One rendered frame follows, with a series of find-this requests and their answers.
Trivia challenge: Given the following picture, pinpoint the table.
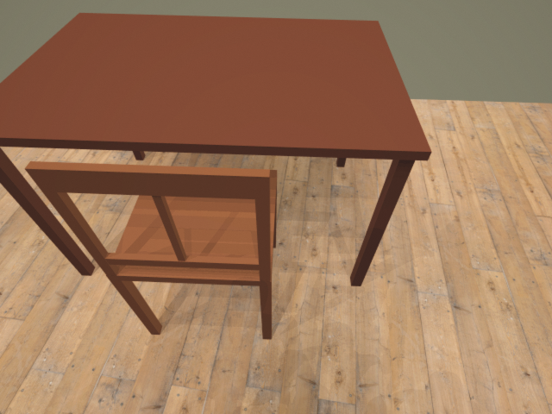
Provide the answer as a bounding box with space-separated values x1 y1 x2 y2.
0 13 431 286

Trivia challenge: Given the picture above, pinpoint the chair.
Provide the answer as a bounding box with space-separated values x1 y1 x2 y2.
25 161 277 340

